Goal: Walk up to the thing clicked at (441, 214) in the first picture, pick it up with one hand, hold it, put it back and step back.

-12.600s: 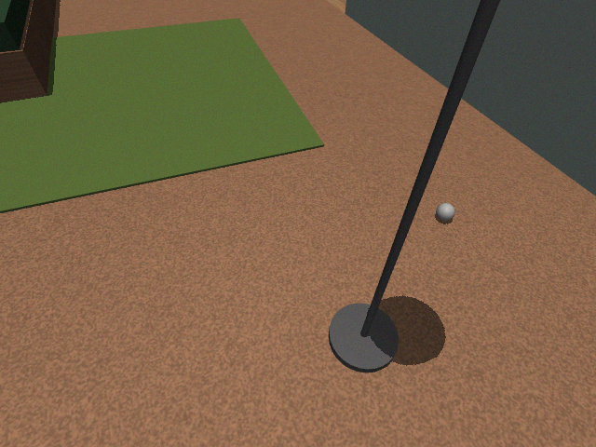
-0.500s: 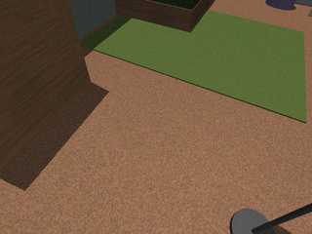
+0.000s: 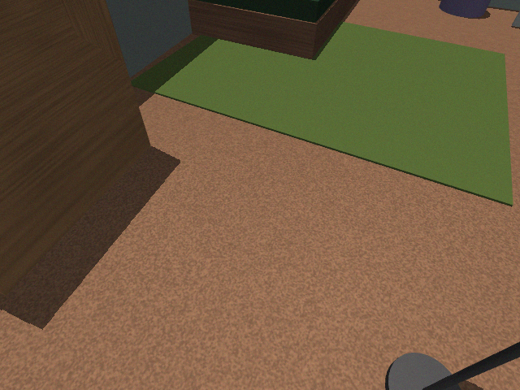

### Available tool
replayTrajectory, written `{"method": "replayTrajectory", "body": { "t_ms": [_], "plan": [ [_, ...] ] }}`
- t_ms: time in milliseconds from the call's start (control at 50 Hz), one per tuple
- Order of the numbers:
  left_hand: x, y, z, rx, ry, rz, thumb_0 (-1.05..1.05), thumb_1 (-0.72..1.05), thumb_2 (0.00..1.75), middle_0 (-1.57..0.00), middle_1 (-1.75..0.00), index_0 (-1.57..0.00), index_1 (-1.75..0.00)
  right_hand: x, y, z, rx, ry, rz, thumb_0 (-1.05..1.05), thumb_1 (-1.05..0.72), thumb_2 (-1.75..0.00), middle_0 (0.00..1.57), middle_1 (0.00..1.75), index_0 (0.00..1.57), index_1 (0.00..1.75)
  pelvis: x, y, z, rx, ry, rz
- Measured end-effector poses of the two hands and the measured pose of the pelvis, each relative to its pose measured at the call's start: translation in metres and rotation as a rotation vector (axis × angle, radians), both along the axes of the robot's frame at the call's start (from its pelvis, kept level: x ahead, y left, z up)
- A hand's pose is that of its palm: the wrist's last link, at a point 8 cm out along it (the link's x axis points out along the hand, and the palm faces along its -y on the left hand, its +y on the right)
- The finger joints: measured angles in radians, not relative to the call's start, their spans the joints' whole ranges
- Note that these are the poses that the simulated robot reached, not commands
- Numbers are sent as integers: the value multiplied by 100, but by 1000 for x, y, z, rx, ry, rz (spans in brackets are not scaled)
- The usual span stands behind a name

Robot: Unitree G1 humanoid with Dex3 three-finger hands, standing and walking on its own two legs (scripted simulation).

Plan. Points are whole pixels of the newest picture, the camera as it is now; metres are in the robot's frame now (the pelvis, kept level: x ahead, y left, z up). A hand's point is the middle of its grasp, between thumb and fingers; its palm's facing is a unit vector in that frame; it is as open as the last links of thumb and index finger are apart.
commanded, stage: stand
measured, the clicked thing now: out of the picture +0.35 -1.31 -0.74
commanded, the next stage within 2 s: walk up in 1.82 s
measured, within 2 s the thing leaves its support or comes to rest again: neither
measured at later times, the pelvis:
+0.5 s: pelvis +0.01 +0.00 +0.00, yaw +0 degrees
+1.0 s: pelvis +0.01 +0.00 +0.00, yaw -1 degrees
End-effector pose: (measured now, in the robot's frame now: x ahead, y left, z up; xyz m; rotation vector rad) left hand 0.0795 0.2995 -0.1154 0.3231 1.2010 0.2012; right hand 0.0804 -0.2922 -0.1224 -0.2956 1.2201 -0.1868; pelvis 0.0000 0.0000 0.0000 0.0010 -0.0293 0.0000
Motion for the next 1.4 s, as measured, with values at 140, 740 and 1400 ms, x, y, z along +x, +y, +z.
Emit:
{"method": "replayTrajectory", "body": {
  "t_ms": [140,740,1400],
  "plan": [
    [-1,-4,-2,-7,14,0,1,90,90,-20,-30,-21,-30,-4,-6,0,-10,12,-4,0,-90,-90,20,30,21,30,1,-2,0,0,2,-2],
    [1,-4,-1,-4,19,-5,1,90,90,-20,-30,-21,-30,-5,-5,0,-9,16,-2,0,-90,-90,20,30,21,30,5,-3,0,-1,0,-9],
    [2,-3,-3,-3,39,-11,1,90,90,-20,-30,-21,-30,-7,-5,0,-13,34,-5,0,-90,-90,20,30,21,30,10,-1,0,-1,5,-13]
  ]
}}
